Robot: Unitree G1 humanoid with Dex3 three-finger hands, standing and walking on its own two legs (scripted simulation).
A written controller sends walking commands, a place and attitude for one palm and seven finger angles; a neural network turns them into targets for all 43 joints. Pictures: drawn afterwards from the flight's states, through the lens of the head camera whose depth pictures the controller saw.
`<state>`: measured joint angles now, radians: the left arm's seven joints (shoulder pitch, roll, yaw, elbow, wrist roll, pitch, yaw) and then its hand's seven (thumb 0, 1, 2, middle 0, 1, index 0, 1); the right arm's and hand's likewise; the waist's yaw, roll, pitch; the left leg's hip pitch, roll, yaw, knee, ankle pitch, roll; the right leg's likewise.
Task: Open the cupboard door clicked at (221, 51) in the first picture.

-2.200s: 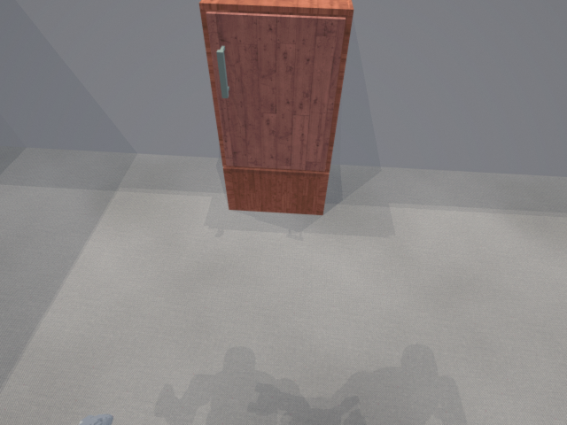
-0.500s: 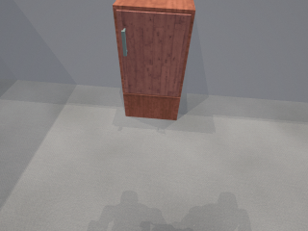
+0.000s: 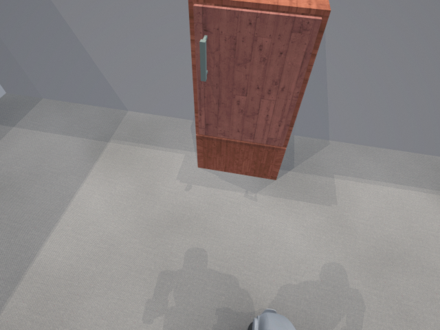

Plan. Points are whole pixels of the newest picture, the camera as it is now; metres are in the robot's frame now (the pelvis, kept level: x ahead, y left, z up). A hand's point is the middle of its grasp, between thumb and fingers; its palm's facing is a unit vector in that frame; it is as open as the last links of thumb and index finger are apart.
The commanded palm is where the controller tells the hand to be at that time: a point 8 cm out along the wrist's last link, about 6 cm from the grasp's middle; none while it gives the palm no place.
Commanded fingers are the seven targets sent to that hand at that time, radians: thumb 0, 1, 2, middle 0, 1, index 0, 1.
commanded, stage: walk to a spot facing it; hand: left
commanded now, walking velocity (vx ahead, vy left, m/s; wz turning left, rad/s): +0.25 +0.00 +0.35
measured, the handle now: (204, 58) +1.01 +0.07 -0.04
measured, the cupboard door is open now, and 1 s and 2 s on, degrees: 0 0 0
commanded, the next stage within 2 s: turn to face it in 0.04 s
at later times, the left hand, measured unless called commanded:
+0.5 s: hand out of the picture +0.14 +0.18 -0.19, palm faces +0.11 -0.98 -0.16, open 7.3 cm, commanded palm none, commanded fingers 0.00 0.90 0.90 -0.20 -0.30 -0.20 -0.30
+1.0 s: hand (152, 278) +0.26 +0.16 -0.18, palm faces -0.06 -0.98 -0.17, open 7.4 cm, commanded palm none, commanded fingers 0.00 0.90 0.90 -0.20 -0.30 -0.20 -0.30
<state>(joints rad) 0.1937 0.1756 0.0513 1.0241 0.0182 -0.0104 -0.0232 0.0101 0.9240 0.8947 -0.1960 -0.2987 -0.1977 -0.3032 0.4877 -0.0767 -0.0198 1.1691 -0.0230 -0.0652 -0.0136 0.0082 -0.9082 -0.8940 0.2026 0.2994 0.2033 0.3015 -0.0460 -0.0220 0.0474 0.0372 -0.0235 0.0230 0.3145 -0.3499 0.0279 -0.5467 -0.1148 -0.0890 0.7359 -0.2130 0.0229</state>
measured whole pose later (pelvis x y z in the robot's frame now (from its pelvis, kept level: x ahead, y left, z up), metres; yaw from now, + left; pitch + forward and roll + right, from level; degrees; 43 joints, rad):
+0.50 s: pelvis +0.16 -0.01 +0.00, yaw +1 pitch -2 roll -1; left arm 0.32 0.19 0.05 1.09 0.01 0.03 0.00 0.00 0.93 0.89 -0.20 -0.30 -0.20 -0.30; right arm 0.14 -0.14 -0.01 1.00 -0.03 -0.04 -0.02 0.00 -0.92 -0.89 0.19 0.30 0.20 0.30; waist 0.04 -0.03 0.02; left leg -0.28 0.09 0.15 0.58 -0.27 0.02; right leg -0.30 -0.04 -0.09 0.79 -0.48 0.01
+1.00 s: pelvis +0.20 -0.01 -0.01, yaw -7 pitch -1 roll -2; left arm 0.25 0.17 0.06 1.03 0.02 0.01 0.01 0.00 0.91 0.89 -0.20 -0.30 -0.20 -0.30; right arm 0.25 -0.18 -0.04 1.05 -0.02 0.00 -0.01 0.01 -0.92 -0.89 0.20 0.30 0.20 0.30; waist 0.01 -0.01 0.03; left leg -0.26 0.06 0.09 0.60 -0.39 -0.03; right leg -0.24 0.00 -0.06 0.53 -0.27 -0.01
